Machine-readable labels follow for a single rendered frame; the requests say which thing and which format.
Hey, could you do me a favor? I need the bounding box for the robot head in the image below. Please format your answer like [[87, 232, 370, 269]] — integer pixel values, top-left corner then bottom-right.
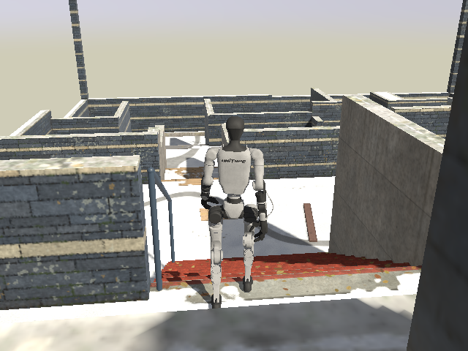
[[222, 116, 247, 152]]

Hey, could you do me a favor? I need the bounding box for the robot left upper arm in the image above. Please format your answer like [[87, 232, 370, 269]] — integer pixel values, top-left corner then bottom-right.
[[203, 147, 220, 186]]

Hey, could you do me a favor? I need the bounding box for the right robot forearm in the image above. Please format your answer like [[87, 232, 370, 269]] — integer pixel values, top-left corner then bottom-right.
[[255, 180, 268, 221]]

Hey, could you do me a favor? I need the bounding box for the left robot hand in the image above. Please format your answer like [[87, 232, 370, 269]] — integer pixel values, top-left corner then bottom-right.
[[201, 197, 219, 210]]

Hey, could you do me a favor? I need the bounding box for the right robot hand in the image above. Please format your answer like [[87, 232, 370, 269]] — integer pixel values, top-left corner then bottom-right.
[[249, 220, 268, 242]]

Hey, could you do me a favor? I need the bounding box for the robot right upper arm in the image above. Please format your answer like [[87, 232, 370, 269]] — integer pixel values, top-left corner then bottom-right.
[[250, 148, 264, 191]]

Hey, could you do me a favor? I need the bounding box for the left robot forearm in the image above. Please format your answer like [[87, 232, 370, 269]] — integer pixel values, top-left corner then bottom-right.
[[200, 175, 211, 200]]

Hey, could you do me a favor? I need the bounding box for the robot torso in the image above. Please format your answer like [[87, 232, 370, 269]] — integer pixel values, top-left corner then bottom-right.
[[217, 144, 252, 219]]

